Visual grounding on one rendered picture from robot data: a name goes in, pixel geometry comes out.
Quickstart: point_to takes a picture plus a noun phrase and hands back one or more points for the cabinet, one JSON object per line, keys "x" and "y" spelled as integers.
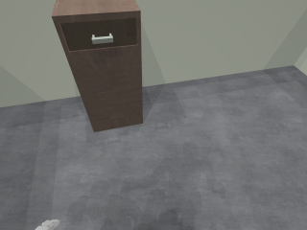
{"x": 109, "y": 79}

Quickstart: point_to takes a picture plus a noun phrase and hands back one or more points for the left robot hand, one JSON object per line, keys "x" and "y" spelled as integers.
{"x": 49, "y": 224}

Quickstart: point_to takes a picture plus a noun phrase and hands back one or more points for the drawer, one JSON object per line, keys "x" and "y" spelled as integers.
{"x": 78, "y": 34}

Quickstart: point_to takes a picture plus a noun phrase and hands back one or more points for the handle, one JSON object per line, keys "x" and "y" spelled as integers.
{"x": 102, "y": 39}

